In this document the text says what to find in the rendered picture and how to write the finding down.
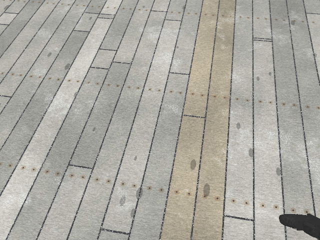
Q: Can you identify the right robot hand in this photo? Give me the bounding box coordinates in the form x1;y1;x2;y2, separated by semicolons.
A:
279;213;320;240

